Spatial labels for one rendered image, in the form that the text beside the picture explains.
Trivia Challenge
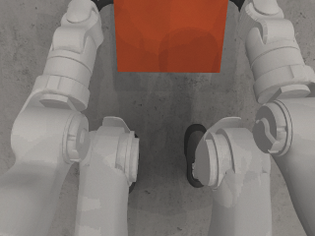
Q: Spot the robot foot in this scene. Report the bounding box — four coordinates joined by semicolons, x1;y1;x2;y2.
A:
128;134;140;194
184;124;207;188

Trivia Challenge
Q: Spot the left robot hand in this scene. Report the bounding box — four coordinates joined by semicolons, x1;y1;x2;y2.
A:
91;0;114;11

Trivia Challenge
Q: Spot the right robot hand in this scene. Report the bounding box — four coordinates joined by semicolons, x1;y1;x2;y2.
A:
229;0;245;13

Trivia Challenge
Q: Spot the left robot forearm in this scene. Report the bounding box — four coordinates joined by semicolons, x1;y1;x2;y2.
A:
11;0;104;152

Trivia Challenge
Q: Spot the carton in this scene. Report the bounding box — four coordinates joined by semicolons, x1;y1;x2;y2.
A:
113;0;228;73

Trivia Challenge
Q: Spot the left robot upper arm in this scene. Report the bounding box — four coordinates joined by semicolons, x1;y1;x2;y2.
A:
0;105;91;236

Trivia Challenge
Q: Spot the right robot upper arm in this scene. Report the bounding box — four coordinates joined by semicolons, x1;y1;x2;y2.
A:
252;97;315;236

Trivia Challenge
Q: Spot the robot right foot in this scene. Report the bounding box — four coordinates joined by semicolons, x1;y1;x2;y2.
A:
184;124;207;188

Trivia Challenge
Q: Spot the robot left foot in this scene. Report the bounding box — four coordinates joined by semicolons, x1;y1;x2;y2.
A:
128;134;140;194

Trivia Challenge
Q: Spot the right robot forearm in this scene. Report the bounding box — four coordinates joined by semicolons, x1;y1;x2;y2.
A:
236;0;315;105

